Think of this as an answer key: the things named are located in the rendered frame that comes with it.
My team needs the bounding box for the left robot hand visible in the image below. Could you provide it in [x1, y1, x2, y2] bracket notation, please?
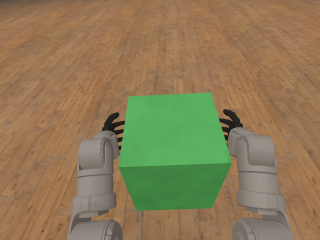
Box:
[102, 112, 125, 150]

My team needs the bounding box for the right robot hand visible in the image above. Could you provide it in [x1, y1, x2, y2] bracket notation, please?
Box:
[219, 109, 243, 148]

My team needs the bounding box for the robot right upper arm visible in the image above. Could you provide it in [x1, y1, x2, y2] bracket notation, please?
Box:
[232, 217, 293, 240]

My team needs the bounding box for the robot right forearm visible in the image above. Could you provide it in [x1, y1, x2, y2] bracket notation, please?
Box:
[227, 127, 294, 240]

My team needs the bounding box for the robot left forearm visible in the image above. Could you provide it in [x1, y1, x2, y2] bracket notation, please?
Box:
[67, 130, 120, 240]

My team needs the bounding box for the carton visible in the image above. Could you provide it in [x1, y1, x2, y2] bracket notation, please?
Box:
[118, 92, 232, 211]

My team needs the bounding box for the robot left upper arm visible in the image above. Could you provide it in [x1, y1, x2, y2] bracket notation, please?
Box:
[68, 219, 123, 240]

